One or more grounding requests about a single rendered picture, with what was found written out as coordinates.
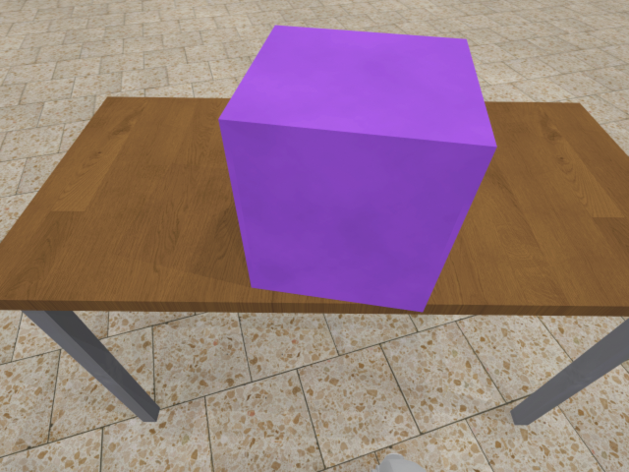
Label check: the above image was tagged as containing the carton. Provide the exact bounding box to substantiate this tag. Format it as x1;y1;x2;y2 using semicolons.
218;26;497;312

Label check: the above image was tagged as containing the table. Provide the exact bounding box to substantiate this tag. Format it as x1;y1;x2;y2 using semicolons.
0;96;629;425

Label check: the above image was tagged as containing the robot right shin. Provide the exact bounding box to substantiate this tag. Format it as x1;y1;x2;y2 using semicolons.
379;453;404;465

